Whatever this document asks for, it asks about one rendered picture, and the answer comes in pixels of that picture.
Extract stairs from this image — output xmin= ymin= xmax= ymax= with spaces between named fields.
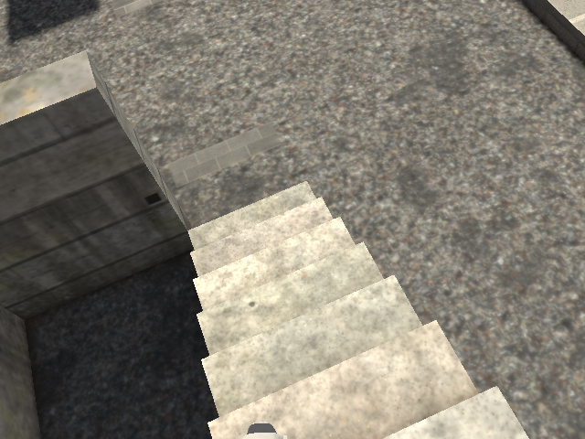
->
xmin=188 ymin=181 xmax=529 ymax=439

